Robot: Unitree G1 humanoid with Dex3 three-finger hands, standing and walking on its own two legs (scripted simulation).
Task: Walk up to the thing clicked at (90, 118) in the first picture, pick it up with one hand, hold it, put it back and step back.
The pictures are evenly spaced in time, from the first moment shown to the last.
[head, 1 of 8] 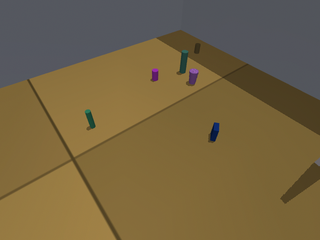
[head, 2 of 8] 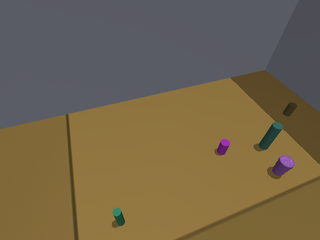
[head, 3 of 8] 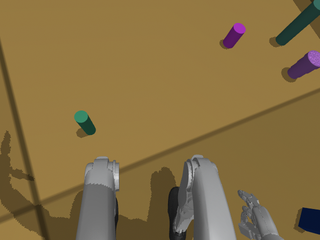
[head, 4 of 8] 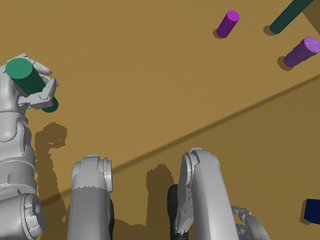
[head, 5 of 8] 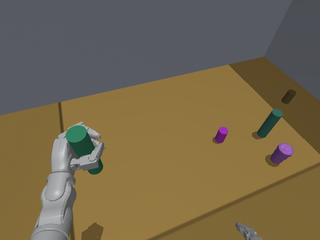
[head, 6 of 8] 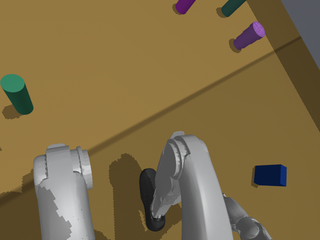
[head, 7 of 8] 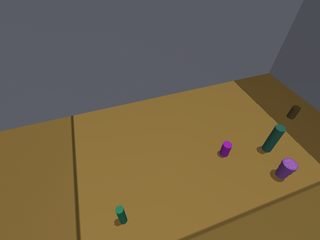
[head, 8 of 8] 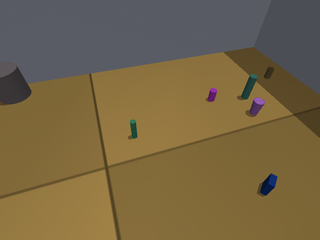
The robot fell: no
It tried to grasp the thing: yes
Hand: left
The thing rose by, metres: 0.69
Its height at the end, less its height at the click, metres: +0.00
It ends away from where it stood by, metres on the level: 0.01
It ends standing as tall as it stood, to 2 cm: yes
